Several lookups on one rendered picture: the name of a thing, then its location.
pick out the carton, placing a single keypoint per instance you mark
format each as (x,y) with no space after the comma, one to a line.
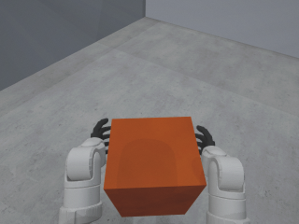
(153,166)

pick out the robot right forearm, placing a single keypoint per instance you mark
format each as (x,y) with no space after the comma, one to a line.
(226,187)

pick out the right robot hand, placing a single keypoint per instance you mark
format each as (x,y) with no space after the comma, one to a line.
(206,138)

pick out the left robot hand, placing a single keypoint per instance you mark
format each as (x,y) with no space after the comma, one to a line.
(98,131)

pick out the robot left forearm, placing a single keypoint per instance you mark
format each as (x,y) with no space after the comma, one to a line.
(82,179)

